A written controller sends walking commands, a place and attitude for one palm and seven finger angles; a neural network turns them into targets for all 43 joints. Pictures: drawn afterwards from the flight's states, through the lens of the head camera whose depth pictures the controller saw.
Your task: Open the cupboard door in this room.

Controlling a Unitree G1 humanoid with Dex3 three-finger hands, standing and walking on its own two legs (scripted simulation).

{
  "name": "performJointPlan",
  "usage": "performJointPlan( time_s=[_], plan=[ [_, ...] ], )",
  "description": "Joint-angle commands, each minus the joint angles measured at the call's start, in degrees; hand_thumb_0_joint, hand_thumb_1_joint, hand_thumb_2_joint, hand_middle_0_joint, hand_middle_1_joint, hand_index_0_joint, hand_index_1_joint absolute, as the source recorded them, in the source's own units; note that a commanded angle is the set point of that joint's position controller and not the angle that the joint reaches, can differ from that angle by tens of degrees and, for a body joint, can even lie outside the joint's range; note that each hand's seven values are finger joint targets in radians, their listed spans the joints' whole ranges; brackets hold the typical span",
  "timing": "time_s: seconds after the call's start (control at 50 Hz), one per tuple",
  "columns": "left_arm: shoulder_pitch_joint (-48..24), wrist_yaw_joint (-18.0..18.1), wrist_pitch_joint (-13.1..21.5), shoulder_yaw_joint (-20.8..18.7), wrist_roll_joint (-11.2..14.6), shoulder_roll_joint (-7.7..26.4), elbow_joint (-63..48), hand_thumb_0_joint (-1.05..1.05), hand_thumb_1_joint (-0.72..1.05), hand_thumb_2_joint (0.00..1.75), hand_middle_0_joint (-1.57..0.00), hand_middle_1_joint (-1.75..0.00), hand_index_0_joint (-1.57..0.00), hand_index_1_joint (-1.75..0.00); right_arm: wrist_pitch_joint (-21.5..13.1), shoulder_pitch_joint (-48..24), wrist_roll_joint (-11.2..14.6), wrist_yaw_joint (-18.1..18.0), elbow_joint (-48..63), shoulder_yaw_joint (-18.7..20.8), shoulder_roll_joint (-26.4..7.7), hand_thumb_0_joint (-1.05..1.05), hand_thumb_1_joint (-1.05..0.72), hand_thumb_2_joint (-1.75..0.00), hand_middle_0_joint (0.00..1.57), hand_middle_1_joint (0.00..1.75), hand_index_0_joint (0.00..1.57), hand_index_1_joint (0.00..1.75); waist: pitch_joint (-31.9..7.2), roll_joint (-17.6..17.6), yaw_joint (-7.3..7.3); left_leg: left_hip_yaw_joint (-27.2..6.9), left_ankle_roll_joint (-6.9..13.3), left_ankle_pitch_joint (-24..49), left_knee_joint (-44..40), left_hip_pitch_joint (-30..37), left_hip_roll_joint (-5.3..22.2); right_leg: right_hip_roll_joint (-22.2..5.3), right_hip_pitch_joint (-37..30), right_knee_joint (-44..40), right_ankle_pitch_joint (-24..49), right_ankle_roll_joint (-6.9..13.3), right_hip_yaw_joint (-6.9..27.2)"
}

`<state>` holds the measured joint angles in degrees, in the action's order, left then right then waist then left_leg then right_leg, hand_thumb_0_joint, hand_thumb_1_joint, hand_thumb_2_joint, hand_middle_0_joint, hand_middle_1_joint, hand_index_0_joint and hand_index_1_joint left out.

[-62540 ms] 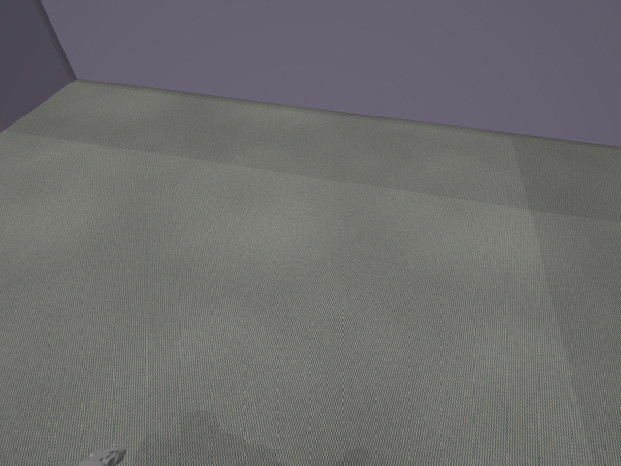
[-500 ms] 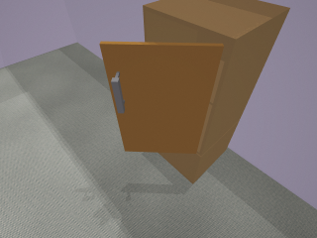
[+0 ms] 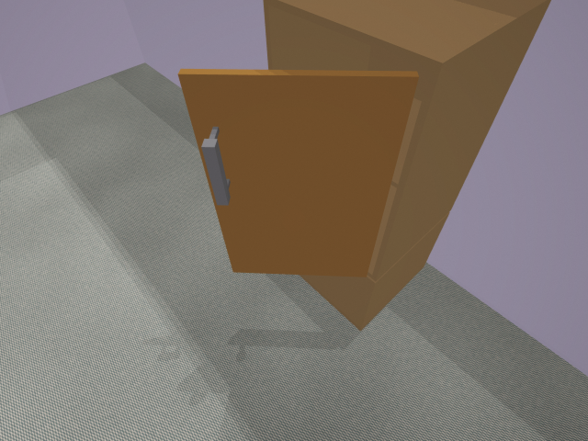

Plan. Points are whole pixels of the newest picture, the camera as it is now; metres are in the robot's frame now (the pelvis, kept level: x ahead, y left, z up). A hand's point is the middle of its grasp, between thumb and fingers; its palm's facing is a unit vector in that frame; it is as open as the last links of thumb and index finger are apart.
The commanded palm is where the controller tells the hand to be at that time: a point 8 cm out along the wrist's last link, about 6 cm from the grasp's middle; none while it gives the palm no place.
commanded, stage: look again from close up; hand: left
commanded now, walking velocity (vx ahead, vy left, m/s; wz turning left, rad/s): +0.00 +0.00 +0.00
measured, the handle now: (219, 166) +0.57 +0.18 +0.03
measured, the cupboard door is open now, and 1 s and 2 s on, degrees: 44 44 44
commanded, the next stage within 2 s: raise the hand with hooked fingers in 0.40 s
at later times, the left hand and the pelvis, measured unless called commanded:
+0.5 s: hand out of the picture +0.04 +0.17 -0.17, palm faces +0.01 -0.98 -0.22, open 7.3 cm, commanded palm +0.12 +0.22 -0.07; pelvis +0.02 -0.01 +0.00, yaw +0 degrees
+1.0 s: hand (150, 426) +0.15 +0.20 -0.05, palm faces +0.08 -1.00 -0.01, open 9.1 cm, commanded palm +0.15 +0.25 -0.03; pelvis -0.03 -0.02 -0.09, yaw +4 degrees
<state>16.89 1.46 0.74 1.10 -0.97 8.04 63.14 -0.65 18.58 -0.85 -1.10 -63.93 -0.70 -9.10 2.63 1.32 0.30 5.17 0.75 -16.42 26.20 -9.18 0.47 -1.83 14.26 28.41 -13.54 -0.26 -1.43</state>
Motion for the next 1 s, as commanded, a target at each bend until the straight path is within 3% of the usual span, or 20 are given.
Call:
performJointPlan(
  time_s=[0.0,0.46,0.48,0.5,0.52,0.54,0.56,0.58,0.6,0.62,0.64,0.66,0.72,0.74,0.76,0.8,0.84,0.86,0.94,0.98],
  plan=[
    [1.8,0.5,1.0,-1.6,0.3,6.6,-1.4,0.00,0.90,0.90,-0.20,-0.30,-0.20,-0.30,-1.5,2.8,0.2,-0.6,1.2,0.9,-4.6,0.00,-0.90,-0.90,0.20,0.30,0.20,0.30,0.2,-1.1,-0.18,-5.5,1.2,6.8,-5.9,-2.5,5.7,-4.2,-2.5,-3.6,7.8,2.7,4.9],
    [0.1,0.6,1.0,-2.3,0.1,7.4,-1.5,0.00,0.90,0.90,-0.20,-0.30,-0.20,-0.30,-1.6,0.4,0.0,-1.1,0.3,1.3,-4.9,0.00,-0.90,-0.90,0.20,0.30,0.20,0.30,-0.4,-1.3,-0.42,-4.8,1.0,13.9,-5.0,0.5,6.0,-4.5,-3.9,-2.8,15.7,2.9,4.5],
    [6.3,3.0,1.5,-2.5,0.0,8.5,1.3,0.00,0.90,0.90,-0.20,-0.30,-0.20,-0.30,-1.5,-5.3,0.8,-0.5,4.5,2.2,-7.5,0.00,-0.90,-0.90,0.20,0.30,0.20,0.30,-1.0,-6.0,-2.69,-2.3,-0.9,16.8,7.7,-3.8,7.3,-8.0,-5.2,-3.2,38.4,1.2,7.1],
    [-38.4,2.2,14.2,-10.7,11.1,22.3,-87.2,0.00,0.88,0.89,-0.20,-0.32,-0.20,-0.32,-10.8,-3.9,3.7,-2.9,23.9,3.0,-16.0,0.00,-0.90,-0.90,0.20,0.30,0.20,0.30,-29.3,4.0,3.72,-4.2,0.7,25.6,-0.5,7.6,-0.1,-2.6,-11.8,1.7,33.7,2.8,3.8],
    [-9.7,4.1,11.3,-10.7,6.2,18.1,-70.9,0.00,0.85,0.88,-0.20,-0.33,-0.20,-0.33,-15.4,-7.6,2.1,-5.0,20.9,2.6,-11.4,0.00,-0.90,-0.90,0.20,0.30,0.20,0.30,-28.0,13.2,-1.31,-4.0,0.9,35.4,-0.9,11.1,1.7,0.3,-9.1,4.0,21.1,3.5,1.9],
    [5.4,4.8,4.0,-3.2,9.0,4.2,-62.3,0.00,0.83,0.87,-0.21,-0.34,-0.21,-0.34,-17.0,-8.3,3.4,-4.2,21.4,2.8,-8.7,0.00,-0.90,-0.90,0.20,0.30,0.20,0.30,-16.5,11.7,0.04,-5.3,-1.4,34.3,-0.7,5.3,2.4,0.3,-1.4,2.7,8.9,2.4,-2.1],
    [1.6,3.6,4.3,-2.8,10.0,1.2,-60.9,0.00,0.81,0.86,-0.21,-0.36,-0.21,-0.36,-17.4,-6.7,3.1,-3.8,20.0,3.3,-10.1,0.00,-0.90,-0.90,0.20,0.30,0.20,0.30,-7.2,1.8,2.22,-5.6,-0.9,28.7,1.2,0.5,2.5,0.5,3.2,1.5,9.8,1.5,-3.6],
    [-2.5,2.2,7.4,-6.8,10.4,5.1,-61.4,0.00,0.78,0.85,-0.21,-0.37,-0.21,-0.37,-18.1,-7.5,2.5,-3.3,23.2,4.7,-12.0,0.00,-0.90,-0.90,0.20,0.30,0.20,0.30,-2.7,-3.9,3.17,-6.4,-0.5,21.5,3.9,-5.0,1.3,0.7,6.8,1.8,10.5,1.1,-4.3],
    [1.6,-0.1,10.9,-9.5,10.7,6.1,-59.3,0.00,0.76,0.84,-0.21,-0.39,-0.21,-0.39,-18.5,-6.7,1.4,-3.0,24.7,5.4,-12.7,0.00,-0.90,-0.90,0.20,0.30,0.20,0.30,-5.3,-8.0,2.19,-5.6,-0.2,17.4,6.3,-8.2,0.4,0.9,8.4,3.3,9.9,0.8,-4.8],
    [9.3,-2.9,14.6,-10.3,11.6,3.9,-54.2,0.00,0.74,0.83,-0.21,-0.40,-0.21,-0.40,-18.7,-7.5,0.9,-2.5,26.6,5.8,-12.0,0.00,-0.90,-0.90,0.20,0.30,0.20,0.30,-5.0,-10.9,0.15,-5.2,-0.5,13.6,8.6,-12.9,0.0,1.1,10.6,6.0,7.4,0.7,-5.4],
    [15.1,-6.3,18.1,-11.3,12.0,3.5,-50.3,0.00,0.71,0.82,-0.21,-0.42,-0.21,-0.42,-19.0,-8.4,1.2,-1.4,29.1,6.0,-11.9,0.00,-0.90,-0.90,0.20,0.30,0.20,0.30,-5.8,-8.3,-2.27,-4.5,-1.0,12.2,11.0,-16.5,-1.0,0.8,10.7,9.1,7.6,1.3,-4.7],
    [17.3,-9.8,22.4,-12.0,13.0,2.9,-48.9,0.00,0.69,0.81,-0.22,-0.43,-0.22,-0.43,-18.7,-8.9,1.0,-0.7,30.9,6.0,-11.4,0.00,-0.90,-0.90,0.20,0.30,0.20,0.30,-8.0,-11.6,-3.34,-4.0,-1.4,10.2,13.5,-20.3,-1.5,1.0,11.8,12.5,6.7,1.5,-4.6],
    [13.4,-21.5,35.6,-15.2,15.4,7.0,-49.1,0.00,0.62,0.78,-0.22,-0.48,-0.22,-0.48,-19.1,-11.2,1.3,0.9,36.1,6.9,-12.4,0.00,-0.90,-0.90,0.20,0.30,0.20,0.30,-11.2,-11.0,-3.21,-2.9,-1.6,3.0,22.8,-31.3,-2.6,0.3,17.2,19.6,2.4,1.9,-0.5],
    [13.1,-25.2,37.2,-18.0,16.1,10.3,-47.7,0.00,0.60,0.77,-0.22,-0.50,-0.22,-0.50,-18.9,-10.5,1.6,1.3,37.5,7.1,-13.1,0.00,-0.90,-0.90,0.20,0.30,0.20,0.30,-12.5,-6.7,-3.78,-2.8,-1.5,3.0,25.4,-32.9,-2.8,-0.5,17.1,21.2,2.8,2.5,2.3],
    [11.8,-27.2,36.8,-19.1,17.4,11.6,-50.4,0.00,0.57,0.76,-0.22,-0.51,-0.22,-0.51,-18.4,-11.3,2.2,1.3,39.8,7.1,-13.2,0.00,-0.90,-0.90,0.20,0.30,0.20,0.30,-16.3,-5.9,-4.43,-2.1,-1.0,1.8,26.6,-34.2,-3.1,-0.7,16.8,21.5,0.3,2.2,3.4],
    [7.1,-29.0,33.4,-19.3,20.4,11.8,-57.1,0.00,0.53,0.74,-0.23,-0.54,-0.23,-0.54,-17.7,-12.1,3.0,0.5,43.9,6.7,-13.2,0.00,-0.90,-0.90,0.20,0.30,0.20,0.30,-19.9,-4.3,-3.99,-1.5,-0.3,-0.8,28.1,-35.0,-3.6,-0.6,17.2,21.0,-5.4,1.6,4.8],
    [-1.0,-28.1,31.1,-20.2,22.1,13.9,-64.4,0.00,0.48,0.72,-0.23,-0.57,-0.23,-0.57,-17.2,-10.7,3.0,-0.3,45.0,6.0,-13.2,0.00,-0.90,-0.90,0.20,0.30,0.20,0.30,-20.4,-2.0,-2.09,-2.9,0.1,-2.4,29.8,-35.3,-2.8,0.1,20.2,21.1,-9.9,1.3,5.5],
    [-3.8,-27.1,31.0,-19.3,21.9,13.5,-68.9,0.00,0.46,0.71,-0.23,-0.58,-0.23,-0.58,-17.1,-9.8,2.9,-0.7,45.3,5.8,-12.9,0.00,-0.90,-0.90,0.20,0.30,0.20,0.30,-21.0,0.6,-1.26,-3.2,0.4,-2.6,30.4,-34.4,-2.2,0.3,21.3,21.2,-10.7,1.2,5.6],
    [-12.7,-24.0,31.5,-15.7,19.3,14.2,-77.7,0.00,0.36,0.67,-0.24,-0.64,-0.24,-0.64,-17.0,-6.7,2.2,-1.9,42.9,4.3,-13.3,0.00,-0.90,-0.90,0.20,0.30,0.20,0.30,-20.1,2.8,2.35,-6.0,1.0,-1.2,31.4,-32.2,-0.2,2.3,25.4,24.4,-6.6,1.9,2.3],
    [-11.3,-24.3,29.9,-15.1,18.2,14.3,-75.7,0.00,0.32,0.65,-0.24,-0.68,-0.24,-0.68,-17.2,-6.4,2.5,-2.3,41.6,4.0,-13.2,0.00,-0.90,-0.90,0.20,0.30,0.20,0.30,-20.2,4.5,2.66,-6.5,0.9,-2.1,30.7,-31.7,-0.1,2.4,25.9,23.8,-7.2,1.9,1.4]
  ],
)
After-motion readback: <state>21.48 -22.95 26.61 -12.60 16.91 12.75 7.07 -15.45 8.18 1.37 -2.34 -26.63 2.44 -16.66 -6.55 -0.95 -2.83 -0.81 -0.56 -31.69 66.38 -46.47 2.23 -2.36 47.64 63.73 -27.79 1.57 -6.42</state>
